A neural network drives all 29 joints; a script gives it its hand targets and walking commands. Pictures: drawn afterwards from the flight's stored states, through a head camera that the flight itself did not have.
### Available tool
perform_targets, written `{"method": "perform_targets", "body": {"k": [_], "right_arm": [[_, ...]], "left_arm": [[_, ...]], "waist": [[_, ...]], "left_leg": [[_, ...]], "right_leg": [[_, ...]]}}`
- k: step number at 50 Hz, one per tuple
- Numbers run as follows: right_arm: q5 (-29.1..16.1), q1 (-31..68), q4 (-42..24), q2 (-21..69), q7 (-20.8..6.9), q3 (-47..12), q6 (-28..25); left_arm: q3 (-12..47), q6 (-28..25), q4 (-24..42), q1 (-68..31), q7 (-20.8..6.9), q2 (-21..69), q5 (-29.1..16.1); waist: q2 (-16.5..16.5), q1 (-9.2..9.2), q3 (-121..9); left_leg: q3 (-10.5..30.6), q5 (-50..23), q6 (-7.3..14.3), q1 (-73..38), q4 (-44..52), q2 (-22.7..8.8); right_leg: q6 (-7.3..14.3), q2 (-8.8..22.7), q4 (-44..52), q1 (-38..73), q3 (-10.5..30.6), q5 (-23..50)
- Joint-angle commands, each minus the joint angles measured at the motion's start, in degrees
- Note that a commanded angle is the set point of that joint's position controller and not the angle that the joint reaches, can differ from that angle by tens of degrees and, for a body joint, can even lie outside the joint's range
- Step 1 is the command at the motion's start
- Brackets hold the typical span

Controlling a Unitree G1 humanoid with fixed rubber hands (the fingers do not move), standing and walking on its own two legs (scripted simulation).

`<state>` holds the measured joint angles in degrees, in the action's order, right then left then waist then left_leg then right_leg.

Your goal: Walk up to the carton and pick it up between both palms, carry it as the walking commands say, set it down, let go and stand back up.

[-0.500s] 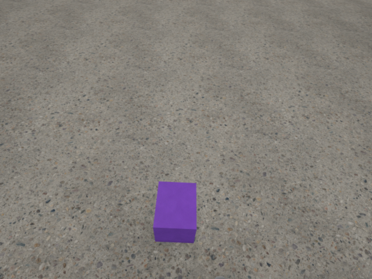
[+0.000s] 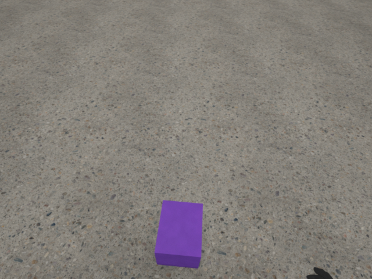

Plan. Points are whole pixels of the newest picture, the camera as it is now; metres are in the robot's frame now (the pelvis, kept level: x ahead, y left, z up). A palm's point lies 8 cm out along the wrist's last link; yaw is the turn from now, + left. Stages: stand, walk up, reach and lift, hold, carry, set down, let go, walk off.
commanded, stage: walk up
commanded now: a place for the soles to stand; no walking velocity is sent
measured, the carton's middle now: (180, 233) +0.47 +0.01 -0.67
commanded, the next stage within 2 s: reach and lift in 1.44 s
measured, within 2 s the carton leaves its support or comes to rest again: neither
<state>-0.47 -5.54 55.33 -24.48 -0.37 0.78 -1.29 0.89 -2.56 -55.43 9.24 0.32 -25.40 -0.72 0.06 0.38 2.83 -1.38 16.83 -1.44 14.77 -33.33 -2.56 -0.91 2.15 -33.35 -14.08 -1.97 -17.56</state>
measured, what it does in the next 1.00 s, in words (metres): stands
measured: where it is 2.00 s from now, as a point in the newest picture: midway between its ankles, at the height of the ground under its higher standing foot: outside the picture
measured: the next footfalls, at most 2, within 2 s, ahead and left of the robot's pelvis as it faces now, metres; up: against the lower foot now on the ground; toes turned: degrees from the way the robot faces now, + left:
none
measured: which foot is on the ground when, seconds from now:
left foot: down 0.00-1.00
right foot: down 0.00-1.00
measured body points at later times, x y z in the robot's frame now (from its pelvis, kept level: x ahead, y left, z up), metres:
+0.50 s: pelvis +0.01 +0.01 +0.02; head +0.02 +0.01 +0.47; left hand +0.12 +0.34 -0.10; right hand +0.12 -0.32 -0.10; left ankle +0.01 +0.14 -0.73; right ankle +0.00 -0.13 -0.73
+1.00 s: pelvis +0.03 +0.02 +0.01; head +0.03 +0.01 +0.46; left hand +0.13 +0.37 -0.09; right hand +0.11 -0.32 -0.10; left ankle +0.01 +0.14 -0.73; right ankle +0.00 -0.13 -0.73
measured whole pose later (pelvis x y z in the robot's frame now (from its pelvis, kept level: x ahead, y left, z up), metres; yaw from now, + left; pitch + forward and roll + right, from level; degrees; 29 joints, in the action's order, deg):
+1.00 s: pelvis +0.03 +0.02 +0.01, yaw -3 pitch -2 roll +0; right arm 1.0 -6.7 58.4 -24.9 -1.4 2.7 1.2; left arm -0.6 -1.5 -60.5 7.4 0.8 -27.2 0.6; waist 0.5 -0.4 2.3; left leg -4.2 16.0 -0.2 8.2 -26.3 -1.7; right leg -2.4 2.9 -26.2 -8.6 0.9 -15.5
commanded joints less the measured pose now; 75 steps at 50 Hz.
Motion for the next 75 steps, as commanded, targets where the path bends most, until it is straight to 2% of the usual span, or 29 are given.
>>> {"method": "perform_targets", "body": {"k": [1,10,11,15,17,19,21,22,27,31,32,34,35,36,40,41,43,48,49,53,55,61,62,65,69,72,73,74,75], "right_arm": [[0.0,1.3,-0.7,-10.6,0.3,2.4,-0.2],[0.0,8.7,3.5,-8.8,0.3,1.8,0.2],[-0.1,7.1,4.2,-9.6,0.3,1.5,0.3],[0.0,8.2,5.1,-9.6,0.3,1.6,0.4],[0.6,7.2,5.4,-9.3,0.2,1.4,0.1],[0.6,9.3,5.5,-9.6,0.1,1.6,0.0],[0.3,8.3,6.7,-8.8,0.0,1.3,0.1],[1.0,8.1,6.8,-9.2,0.1,1.2,0.0],[0.9,6.8,6.2,-9.3,0.1,1.6,0.3],[0.6,6.4,5.7,-9.4,0.1,1.5,0.3],[2.1,5.1,4.5,-10.2,-0.4,2.2,0.9],[2.2,4.1,3.2,-9.0,-0.8,2.4,1.4],[1.8,2.9,3.8,-9.3,-0.7,2.5,1.3],[2.3,3.5,3.3,-10.1,-0.9,2.9,1.3],[1.9,2.7,2.6,-10.5,-0.8,3.6,1.1],[2.0,2.8,1.7,-11.2,-0.8,3.7,1.2],[2.2,2.5,1.1,-11.2,-0.8,3.6,1.5],[0.8,0.4,0.3,-11.4,-0.5,3.8,1.9],[1.3,0.2,0.2,-11.8,-0.6,3.8,2.0],[1.4,2.1,-0.8,-10.5,-0.8,3.8,2.0],[1.5,2.2,-0.7,-10.8,-0.9,3.8,2.0],[1.4,2.4,-0.7,-10.4,-0.7,3.5,1.8],[1.5,2.3,-0.8,-11.9,-0.6,4.1,1.7],[1.7,2.6,-1.8,-11.5,-0.8,4.4,2.0],[0.9,3.5,-3.6,-11.1,-0.8,4.4,2.3],[1.3,1.9,-2.8,-10.3,-1.1,4.5,2.3],[2.0,6.0,-22.9,-2.7,-1.9,6.1,3.0],[4.0,4.2,-22.4,-3.6,-2.4,10.1,5.2],[4.3,0.4,-22.9,-5.9,-2.8,12.4,6.5]], "left_arm": [[-2.3,-0.7,0.6,-1.9,0.7,-11.0,0.2],[-2.0,0.3,-5.1,-6.5,0.4,-11.0,0.5],[-1.3,0.7,-5.9,-6.7,0.2,-9.5,0.4],[-1.2,0.2,-6.7,-8.9,-0.1,-7.8,0.2],[-1.7,0.6,-7.3,-8.5,-0.2,-8.5,0.2],[-1.6,0.6,-7.3,-8.6,-0.1,-8.9,0.7],[-1.9,0.8,-7.8,-8.0,-0.1,-9.5,0.4],[-2.4,0.6,-7.2,-9.9,-0.2,-10.1,0.9],[-1.4,0.7,-7.7,-10.3,-0.1,-7.9,1.0],[-2.0,1.0,-8.2,-7.6,0.0,-9.1,0.7],[-3.3,0.5,-6.6,-5.5,0.1,-11.3,1.2],[-3.3,0.2,-6.1,-6.6,0.4,-12.2,1.5],[-3.2,0.4,-5.0,-7.1,0.4,-12.8,1.2],[-3.4,0.2,-4.7,-7.1,0.5,-11.7,1.7],[-3.3,0.4,-3.8,-5.4,0.5,-11.3,1.5],[-3.2,0.5,-3.7,-3.7,0.4,-10.7,1.5],[-3.2,0.3,-4.0,-2.1,0.7,-10.7,1.7],[-3.5,0.3,-2.4,-2.6,0.8,-12.7,0.8],[-3.4,0.4,-2.3,-3.6,0.7,-11.7,1.2],[-3.1,0.5,-1.6,-2.2,1.0,-11.2,1.5],[-3.3,0.7,-1.8,-2.2,1.2,-11.5,1.3],[-3.3,0.6,-0.9,-4.0,1.3,-11.1,1.8],[-2.9,0.4,-0.2,-3.3,1.0,-10.1,1.5],[-3.6,0.1,0.5,-2.3,1.3,-10.7,1.6],[-3.8,0.4,0.4,-1.8,1.2,-12.3,1.6],[-4.0,0.1,1.3,-2.5,1.3,-13.7,2.1],[-10.7,4.1,21.4,-11.9,-1.3,-3.8,4.7],[-10.0,6.9,21.6,-7.5,-1.7,-3.4,3.5],[-10.8,7.6,25.7,-8.6,-2.5,-5.7,5.3]], "waist": [[1.9,-0.85,-7.5],[0.5,-0.46,-4.7],[3.7,-0.84,-4.2],[-3.0,-0.27,-5.9],[1.6,-0.14,-5.7],[-2.1,-0.07,-4.3],[1.6,-0.18,-4.4],[-1.3,0.3,-3.5],[0.1,-0.79,-5.1],[-0.3,-0.06,-4.7],[2.9,0.49,-5.3],[0.2,-1.01,-2.8],[-2.1,-0.97,-1.6],[2.5,-0.96,-0.9],[1.4,-0.74,-0.6],[-1.8,-0.23,-2.5],[1.9,0.1,-4.2],[-1.8,-1.02,-4.7],[2.3,-1.03,-6.3],[-1.3,-0.5,-3.6],[3.0,-0.82,-3.0],[-1.6,-0.94,-3.8],[3.3,-1.43,-3.1],[3.3,-0.52,-5.8],[2.0,-1.07,-1.7],[-4.2,-1.37,-3.6],[-2.6,0.52,6.8],[4.2,-1.8,6.5],[2.0,-4.25,3.0]], "left_leg": [[4.4,-19.6,4.5,-6.3,4.5,-4.5],[4.5,-15.3,3.3,-8.3,13.9,-5.8],[5.1,-15.1,3.6,-7.1,14.7,-5.0],[4.6,-17.7,3.4,-11.6,15.7,-5.7],[4.2,-14.4,3.2,-9.2,16.9,-5.7],[4.7,-12.4,3.3,-9.4,16.9,-5.8],[3.7,-10.5,2.9,-7.8,17.5,-5.6],[3.6,-11.6,2.6,-6.7,17.3,-5.3],[4.0,-14.0,2.7,-9.3,17.1,-5.5],[3.6,-9.9,2.9,-8.6,17.4,-4.8],[1.3,-1.9,3.3,-7.6,15.6,-3.2],[0.5,1.0,2.8,-5.8,13.5,-2.2],[2.7,1.0,3.3,-5.7,15.2,-3.0],[2.3,0.8,3.3,-6.5,15.2,-3.0],[5.3,-4.9,4.9,-6.9,15.6,-5.4],[5.5,-5.7,5.5,-7.5,15.1,-5.7],[2.6,-8.6,5.1,-6.8,12.1,-4.1],[3.0,-13.2,4.2,-9.3,9.6,-4.1],[2.3,-12.9,3.9,-9.0,10.7,-4.1],[2.5,-13.7,4.7,-8.3,10.6,-4.9],[3.0,-10.6,4.3,-5.7,10.8,-4.0],[3.9,-10.8,5.0,-7.4,10.5,-4.6],[1.5,-14.9,4.8,-7.3,10.1,-4.2],[1.4,-17.0,4.5,-7.9,9.3,-4.4],[2.1,-6.8,4.5,-4.6,8.8,-3.9],[2.2,-8.1,4.1,-6.2,7.1,-3.8],[-0.5,-8.6,1.6,3.9,6.8,5.9],[0.5,-14.9,0.2,-1.3,7.1,5.0],[2.3,-13.6,0.4,-4.0,6.1,3.3]], "right_leg": [[3.5,5.6,5.8,3.8,5.9,25.2],[2.4,5.7,12.8,6.3,6.6,19.6],[2.1,5.5,14.4,5.8,5.0,18.1],[1.7,5.7,15.0,8.0,4.6,21.0],[1.8,5.8,16.2,8.8,6.1,15.6],[1.8,5.3,17.0,7.5,4.8,16.1],[1.5,5.4,16.3,7.8,5.4,14.2],[1.5,6.3,16.3,9.1,5.9,16.6],[1.5,5.4,16.3,7.2,5.1,16.2],[1.8,4.9,15.8,7.6,4.5,13.2],[2.6,5.8,15.8,7.8,6.7,9.1],[4.0,7.3,15.8,4.5,10.2,4.2],[3.8,5.8,15.0,3.9,9.0,5.9],[3.4,6.2,14.7,2.5,8.5,5.2],[2.7,3.7,10.2,1.5,4.6,11.1],[2.8,2.9,9.1,4.3,2.7,13.6],[2.5,4.2,9.9,5.2,4.3,16.4],[3.5,5.0,10.2,4.5,6.7,18.7],[3.9,4.6,8.8,6.0,6.3,19.5],[3.5,3.8,8.3,4.4,4.9,19.4],[3.5,4.1,10.1,5.7,6.5,16.9],[3.9,4.1,8.2,5.0,6.0,18.4],[3.7,2.8,6.8,3.7,5.0,21.3],[4.0,3.1,5.6,5.8,4.2,21.7],[4.2,3.8,7.4,4.1,6.5,17.0],[4.9,6.1,7.3,2.3,8.6,18.4],[0.4,-5.0,4.5,-5.1,-4.0,8.0],[-0.3,-6.0,4.3,-4.2,-7.4,8.9],[-1.4,-6.7,2.7,-5.6,-6.5,7.6]]}}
